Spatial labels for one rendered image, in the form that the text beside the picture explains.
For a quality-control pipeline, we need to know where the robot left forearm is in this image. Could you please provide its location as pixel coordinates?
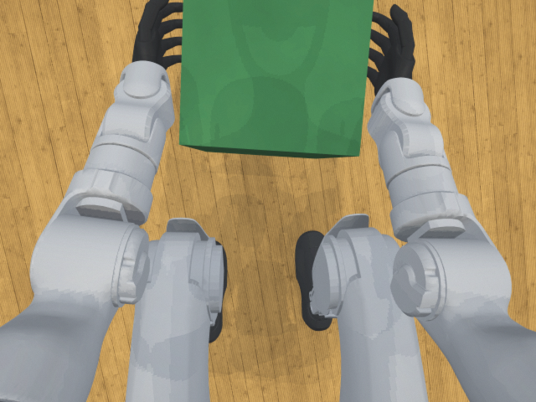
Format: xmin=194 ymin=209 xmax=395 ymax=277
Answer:
xmin=29 ymin=60 xmax=175 ymax=293

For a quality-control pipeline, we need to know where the left robot thigh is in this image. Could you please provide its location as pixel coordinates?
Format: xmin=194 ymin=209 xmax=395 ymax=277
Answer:
xmin=126 ymin=232 xmax=224 ymax=402

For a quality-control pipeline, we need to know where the left robot upper arm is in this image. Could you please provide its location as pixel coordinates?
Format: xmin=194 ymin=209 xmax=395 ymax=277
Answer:
xmin=0 ymin=214 xmax=150 ymax=402

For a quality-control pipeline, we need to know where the robot thigh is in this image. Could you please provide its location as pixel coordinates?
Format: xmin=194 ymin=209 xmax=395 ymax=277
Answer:
xmin=126 ymin=232 xmax=224 ymax=402
xmin=316 ymin=227 xmax=429 ymax=402

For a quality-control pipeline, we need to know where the robot right hand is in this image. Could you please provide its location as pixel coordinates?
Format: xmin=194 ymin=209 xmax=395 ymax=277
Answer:
xmin=367 ymin=4 xmax=415 ymax=96

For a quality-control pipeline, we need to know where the robot left hand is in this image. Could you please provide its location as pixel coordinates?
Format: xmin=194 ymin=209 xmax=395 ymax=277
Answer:
xmin=132 ymin=0 xmax=183 ymax=70

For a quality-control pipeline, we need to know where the right robot upper arm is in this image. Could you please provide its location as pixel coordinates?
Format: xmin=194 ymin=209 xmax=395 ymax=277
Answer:
xmin=390 ymin=238 xmax=536 ymax=402

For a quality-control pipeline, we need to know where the carton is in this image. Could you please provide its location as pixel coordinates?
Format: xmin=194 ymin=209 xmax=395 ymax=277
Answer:
xmin=179 ymin=0 xmax=374 ymax=159

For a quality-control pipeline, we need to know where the robot right forearm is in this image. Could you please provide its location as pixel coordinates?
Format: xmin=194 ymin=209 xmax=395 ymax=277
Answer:
xmin=367 ymin=78 xmax=512 ymax=298

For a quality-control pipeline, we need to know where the right robot thigh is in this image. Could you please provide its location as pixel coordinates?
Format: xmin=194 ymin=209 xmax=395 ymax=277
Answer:
xmin=316 ymin=227 xmax=429 ymax=402

